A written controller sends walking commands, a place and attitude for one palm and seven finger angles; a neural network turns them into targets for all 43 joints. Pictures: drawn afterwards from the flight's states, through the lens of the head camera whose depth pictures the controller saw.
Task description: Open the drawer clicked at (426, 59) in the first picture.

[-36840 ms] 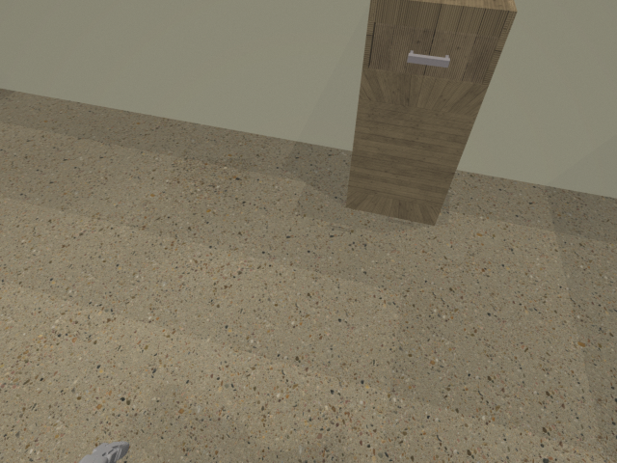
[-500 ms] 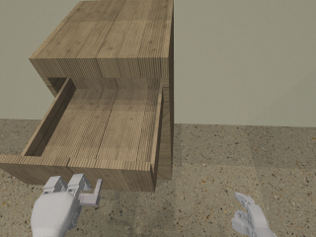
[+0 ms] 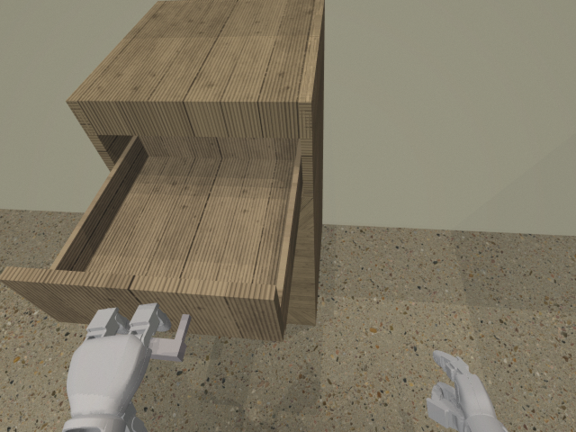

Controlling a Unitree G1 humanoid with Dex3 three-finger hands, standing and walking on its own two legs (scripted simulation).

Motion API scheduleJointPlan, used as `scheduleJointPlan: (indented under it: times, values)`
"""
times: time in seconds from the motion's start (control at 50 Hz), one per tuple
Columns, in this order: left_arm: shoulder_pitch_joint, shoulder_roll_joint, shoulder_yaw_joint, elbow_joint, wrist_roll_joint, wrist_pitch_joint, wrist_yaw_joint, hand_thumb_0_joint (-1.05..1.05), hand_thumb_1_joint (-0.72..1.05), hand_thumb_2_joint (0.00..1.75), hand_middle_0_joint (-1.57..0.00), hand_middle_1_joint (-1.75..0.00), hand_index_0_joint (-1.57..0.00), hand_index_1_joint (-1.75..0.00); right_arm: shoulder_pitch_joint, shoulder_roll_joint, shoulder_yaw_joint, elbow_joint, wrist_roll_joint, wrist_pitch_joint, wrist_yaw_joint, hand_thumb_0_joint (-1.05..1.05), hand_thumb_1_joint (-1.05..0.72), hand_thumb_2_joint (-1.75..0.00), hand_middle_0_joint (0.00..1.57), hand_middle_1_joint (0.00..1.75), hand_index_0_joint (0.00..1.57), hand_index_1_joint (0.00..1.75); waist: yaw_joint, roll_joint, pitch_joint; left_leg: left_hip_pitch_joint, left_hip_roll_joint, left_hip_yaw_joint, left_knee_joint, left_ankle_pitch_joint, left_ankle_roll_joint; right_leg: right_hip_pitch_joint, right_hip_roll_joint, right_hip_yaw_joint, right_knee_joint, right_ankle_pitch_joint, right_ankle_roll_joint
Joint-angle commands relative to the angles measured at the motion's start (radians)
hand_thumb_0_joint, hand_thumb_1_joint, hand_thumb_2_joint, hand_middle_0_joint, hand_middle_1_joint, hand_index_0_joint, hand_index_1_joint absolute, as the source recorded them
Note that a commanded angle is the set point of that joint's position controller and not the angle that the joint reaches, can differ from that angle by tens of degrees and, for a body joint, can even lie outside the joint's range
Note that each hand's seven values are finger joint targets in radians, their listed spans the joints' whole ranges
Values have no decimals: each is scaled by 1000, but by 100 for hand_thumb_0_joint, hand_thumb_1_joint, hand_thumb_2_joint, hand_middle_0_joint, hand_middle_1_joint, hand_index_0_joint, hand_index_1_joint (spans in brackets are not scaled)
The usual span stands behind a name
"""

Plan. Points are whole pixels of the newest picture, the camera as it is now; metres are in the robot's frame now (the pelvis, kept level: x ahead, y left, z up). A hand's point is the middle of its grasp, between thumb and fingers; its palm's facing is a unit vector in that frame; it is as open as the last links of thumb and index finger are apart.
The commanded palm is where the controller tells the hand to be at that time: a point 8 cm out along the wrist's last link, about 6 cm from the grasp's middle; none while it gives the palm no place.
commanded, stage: lift the hand off the handle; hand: left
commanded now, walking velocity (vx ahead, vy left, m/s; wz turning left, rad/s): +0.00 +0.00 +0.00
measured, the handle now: (141, 332) +0.24 +0.23 +0.02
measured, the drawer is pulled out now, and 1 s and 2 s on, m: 0.30 0.29 0.29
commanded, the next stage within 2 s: draw the hand back to the body in 1.42 s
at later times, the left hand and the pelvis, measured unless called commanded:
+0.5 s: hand (126, 352) +0.20 +0.23 +0.04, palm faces +0.03 -0.11 -0.99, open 13.2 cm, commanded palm +0.18 +0.24 +0.11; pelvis +0.00 +0.01 +0.02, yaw +0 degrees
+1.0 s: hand (100, 310) +0.22 +0.24 +0.12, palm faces +0.14 -0.12 -0.98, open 13.5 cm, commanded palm +0.18 +0.24 +0.18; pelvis +0.02 +0.03 +0.03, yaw -1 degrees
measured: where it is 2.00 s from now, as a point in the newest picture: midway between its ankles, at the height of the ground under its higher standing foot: outside the picture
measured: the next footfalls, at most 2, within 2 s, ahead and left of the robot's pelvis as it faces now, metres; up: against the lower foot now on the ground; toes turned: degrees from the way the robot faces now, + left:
none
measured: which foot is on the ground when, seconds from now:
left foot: down 0.00-1.00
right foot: down 0.00-1.00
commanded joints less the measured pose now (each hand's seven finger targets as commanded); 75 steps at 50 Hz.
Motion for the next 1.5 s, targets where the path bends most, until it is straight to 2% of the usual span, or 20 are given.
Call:
scheduleJointPlan:
  times: [0.0, 0.06, 0.24, 0.34, 0.42, 0.46, 0.54, 0.6, 0.66, 0.76, 0.88, 0.96, 1.04, 1.12, 1.16, 1.18, 1.28, 1.36, 1.42, 1.48]
  values:
    - [-103, 153, 91, -159, 15, 18, 39, 0, -50, 30, -30, -120, -30, -120, -122, -83, -28, -164, 4, -47, -5, 0, -90, -90, 20, 30, 20, 30, -12, -63, -164, 37, -22, -60, -69, 119, 4, 156, -77, 218, -192, 190, 68]
    - [-176, 145, 66, -149, 11, 32, 30, 0, -50, 30, -30, -120, -30, -120, -128, -85, -23, -161, 7, -44, -10, 0, -90, -90, 20, 30, 20, 30, -29, -99, -146, 34, -20, -63, -73, 101, 7, 144, -81, 218, -206, 161, 75]
    - [-324, 229, 100, -220, -11, 48, -2, 0, -50, 30, -30, -120, -30, -120, -141, -76, -9, -156, 16, -50, -38, 0, -90, -90, 20, 30, 20, 30, -21, -29, -165, 127, -20, -64, -120, 101, 10, 197, -90, 243, -287, 52, 69]
    - [-256, 211, 98, -321, -41, 16, -21, 0, -50, 30, -30, -120, -30, -120, -142, -70, -6, -164, 13, -66, -34, 0, -90, -90, 20, 30, 20, 30, -3, 13, -192, 201, -14, -66, -161, 177, 9, 235, -80, 199, -271, 159, 63]
    - [-195, 208, 110, -356, -54, 9, -32, 0, -50, 30, -30, -120, -30, -120, -143, -73, -7, -168, 13, -73, -22, 0, -90, -90, 20, 30, 20, 30, -2, -33, -141, 213, -10, -70, -179, 205, 7, 231, -71, 192, -280, 200, 65]
    - [-172, 184, 89, -344, -49, 27, -43, 0, -50, 30, -30, -120, -30, -120, -148, -73, -3, -171, 15, -68, -13, 0, -90, -90, 20, 30, 20, 30, -2, -39, -106, 218, -5, -72, -196, 199, 5, 221, -70, 175, -287, 177, 65]
    - [-158, 218, 119, -377, -53, 61, -72, 0, -50, 30, -30, -120, -30, -120, -158, -78, -6, -178, 22, -55, -8, 0, -90, -90, 20, 30, 20, 30, 11, -42, -118, 249, 0, -68, -219, 221, 4, 268, -70, 184, -308, 210, 63]
    - [-183, 198, 83, -458, -62, 61, -96, 0, -50, 30, -30, -120, -30, -120, -153, -73, -6, -185, 22, -56, -3, 0, -90, -90, 20, 30, 20, 30, 13, -8, -128, 301, 5, -70, -237, 247, 6, 271, -70, 164, -310, 214, 64]
    - [-156, 235, 115, -510, -66, 57, -111, 0, -50, 30, -30, -120, -30, -120, -153, -72, 0, -189, 18, -57, -3, 0, -90, -90, 20, 30, 20, 30, 24, -2, -136, 329, 8, -69, -246, 291, 4, 297, -71, 171, -316, 260, 61]
    - [-112, 185, 70, -572, -72, 63, -149, 0, -50, 30, -30, -120, -30, -120, -143, -72, 2, -197, 18, -52, 20, 0, -90, -90, 20, 30, 20, 30, 27, 23, -114, 382, 27, -81, -263, 366, -10, 277, -65, 145, -319, 275, 54]
    - [-124, 226, 97, -598, -86, 100, -200, 0, -50, 30, -30, -120, -30, -120, -163, -76, 11, -202, 25, -30, 23, 0, -90, -90, 20, 30, 20, 30, 29, -43, -56, 383, 32, -78, -298, 334, -7, 312, -65, 157, -364, 261, 58]
    - [-46, 213, 82, -589, -89, 138, -243, 0, -50, 30, -30, -120, -30, -120, -166, -68, 26, -216, 35, -23, 36, 0, -90, -90, 20, 30, 20, 30, 51, -37, -79, 393, 32, -69, -318, 389, -10, 389, -73, 148, -367, 337, 63]
    - [-51, 203, 64, -639, -137, 188, -310, 0, -50, 30, -30, -120, -30, -120, -216, -79, 38, -234, 59, -5, 48, 0, -90, -90, 20, 30, 20, 30, 35, -14, -54, 419, 43, -80, -347, 450, -15, 429, -72, 147, -385, 399, 67]
    - [-109, 235, 52, -728, -129, 200, -349, 0, -50, 30, -30, -120, -30, -120, -187, -87, 43, -248, 50, 10, 51, 0, -90, -90, 20, 30, 20, 30, 40, 3, -50, 437, 57, -70, -369, 469, -18, 436, -73, 126, -399, 370, 71]
    - [-39, 235, 64, -754, -129, 198, -353, 0, -50, 30, -30, -120, -30, -120, -170, -83, 52, -266, 49, 5, 55, 0, -90, -90, 20, 30, 20, 30, 56, 12, -74, 445, 66, -67, -362, 481, -17, 449, -75, 121, -396, 364, 70]
    - [-67, 277, 107, -755, -135, 191, -351, 0, -50, 30, -30, -120, -30, -120, -180, -89, 50, -258, 53, 12, 51, 0, -90, -90, 20, 30, 20, 30, 48, -6, -42, 438, 68, -72, -370, 473, -24, 444, -68, 138, -406, 368, 65]
    - [-86, 306, 162, -757, -146, 197, -352, 0, -50, 30, -30, -120, -30, -120, -194, -91, 51, -254, 57, 23, 52, 0, -90, -90, 20, 30, 20, 30, 48, -17, -20, 436, 61, -73, -379, 434, -18, 453, -71, 153, -427, 345, 62]
    - [-78, 225, 85, -699, -169, 222, -398, 0, -50, 30, -30, -120, -30, -120, -189, -83, 49, -245, 63, 24, 62, 0, -90, -90, 20, 30, 20, 30, 34, -24, 9, 445, 57, -73, -391, 429, -10, 439, -73, 120, -439, 327, 69]
    - [-137, 262, 93, -698, -172, 229, -426, 0, -50, 30, -30, -120, -30, -120, -201, -92, 49, -247, 64, 30, 54, 0, -90, -90, 20, 30, 20, 30, 32, -34, 17, 438, 54, -66, -411, 393, -7, 453, -78, 125, -457, 297, 77]
    - [-209, 260, 61, -742, -154, 216, -438, 0, -50, 30, -30, -120, -30, -120, -206, -93, 50, -251, 57, 28, 50, 0, -90, -90, 20, 30, 20, 30, 27, 26, -3, 458, 64, -73, -416, 388, -10, 444, -72, 129, -460, 258, 65]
